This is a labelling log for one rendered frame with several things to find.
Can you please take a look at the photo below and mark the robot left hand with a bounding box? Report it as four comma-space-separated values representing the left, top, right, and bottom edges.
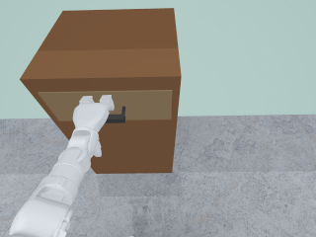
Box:
73, 95, 115, 157

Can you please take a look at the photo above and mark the robot left forearm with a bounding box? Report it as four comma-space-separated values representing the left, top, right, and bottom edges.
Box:
9, 126, 99, 235

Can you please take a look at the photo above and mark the drawer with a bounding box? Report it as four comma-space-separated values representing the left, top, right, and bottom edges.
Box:
39, 90, 173, 121

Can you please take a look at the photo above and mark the handle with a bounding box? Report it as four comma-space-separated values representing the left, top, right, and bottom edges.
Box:
105, 106, 125, 123

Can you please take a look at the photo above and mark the robot left upper arm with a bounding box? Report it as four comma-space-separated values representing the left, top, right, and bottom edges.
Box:
3, 196, 74, 237

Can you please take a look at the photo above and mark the cabinet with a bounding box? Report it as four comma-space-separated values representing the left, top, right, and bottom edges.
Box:
20, 8, 182, 174

